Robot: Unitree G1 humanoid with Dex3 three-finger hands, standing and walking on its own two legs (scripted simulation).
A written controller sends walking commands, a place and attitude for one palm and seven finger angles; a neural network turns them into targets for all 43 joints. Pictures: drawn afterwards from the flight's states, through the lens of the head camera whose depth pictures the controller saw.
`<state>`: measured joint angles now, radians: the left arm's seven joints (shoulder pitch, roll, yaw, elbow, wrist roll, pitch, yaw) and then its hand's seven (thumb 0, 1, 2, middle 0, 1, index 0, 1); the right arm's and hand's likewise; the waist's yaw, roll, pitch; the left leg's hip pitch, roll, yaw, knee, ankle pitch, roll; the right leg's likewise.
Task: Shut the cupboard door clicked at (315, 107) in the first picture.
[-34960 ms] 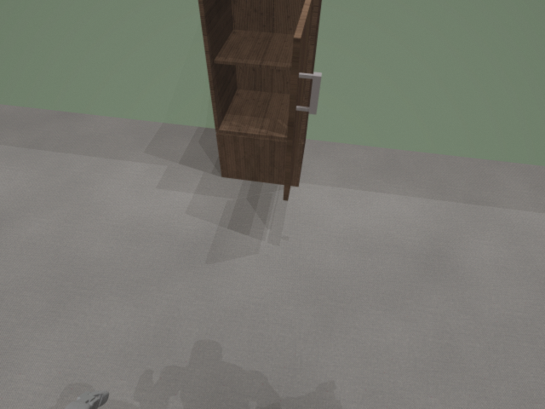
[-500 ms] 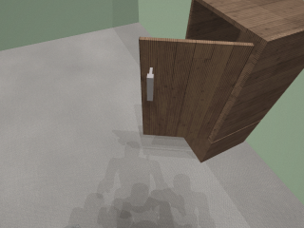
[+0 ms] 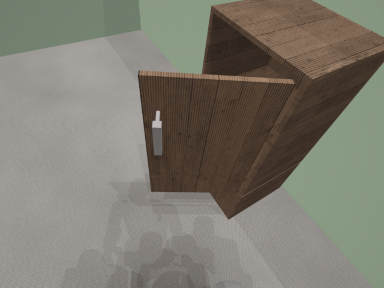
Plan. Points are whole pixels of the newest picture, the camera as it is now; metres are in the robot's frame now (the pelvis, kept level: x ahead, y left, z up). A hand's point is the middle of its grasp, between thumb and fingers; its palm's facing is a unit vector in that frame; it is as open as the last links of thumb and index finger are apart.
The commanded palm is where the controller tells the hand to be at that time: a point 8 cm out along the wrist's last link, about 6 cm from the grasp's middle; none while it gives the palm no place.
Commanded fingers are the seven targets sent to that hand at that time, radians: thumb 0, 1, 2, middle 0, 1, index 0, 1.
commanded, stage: come to a stop and stand still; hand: left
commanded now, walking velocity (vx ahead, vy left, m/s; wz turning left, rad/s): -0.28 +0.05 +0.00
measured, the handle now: (158, 133) +0.50 +0.11 -0.03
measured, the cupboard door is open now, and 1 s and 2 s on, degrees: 60 60 60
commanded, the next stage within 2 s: look again from close up in 1.22 s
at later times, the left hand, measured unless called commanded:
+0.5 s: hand out of the picture +0.12 +0.15 -0.18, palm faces +0.05 -0.98 -0.20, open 7.4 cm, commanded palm none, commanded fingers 0.00 0.90 0.90 -0.20 -0.30 -0.20 -0.30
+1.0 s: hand out of the picture -0.01 +0.14 -0.17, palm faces +0.03 -0.98 -0.17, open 7.4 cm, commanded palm none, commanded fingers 0.00 0.90 0.90 -0.20 -0.30 -0.20 -0.30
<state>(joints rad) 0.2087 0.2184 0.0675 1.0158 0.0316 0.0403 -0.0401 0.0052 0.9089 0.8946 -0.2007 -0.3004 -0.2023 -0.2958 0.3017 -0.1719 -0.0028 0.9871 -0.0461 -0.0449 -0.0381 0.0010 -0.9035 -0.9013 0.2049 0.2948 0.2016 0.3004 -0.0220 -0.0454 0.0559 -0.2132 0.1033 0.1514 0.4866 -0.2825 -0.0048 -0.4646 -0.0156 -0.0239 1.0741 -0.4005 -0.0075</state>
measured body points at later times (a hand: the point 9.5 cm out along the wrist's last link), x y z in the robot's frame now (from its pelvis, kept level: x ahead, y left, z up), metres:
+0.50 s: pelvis +0.03 -0.03 -0.01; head +0.07 -0.02 +0.43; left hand +0.12 +0.21 -0.16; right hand +0.12 -0.29 -0.15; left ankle +0.02 +0.07 -0.74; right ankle +0.09 -0.18 -0.74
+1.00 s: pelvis +0.00 -0.03 +0.00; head +0.01 -0.03 +0.45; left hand -0.01 +0.19 -0.16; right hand +0.03 -0.26 -0.16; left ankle +0.02 +0.08 -0.74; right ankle -0.03 -0.14 -0.74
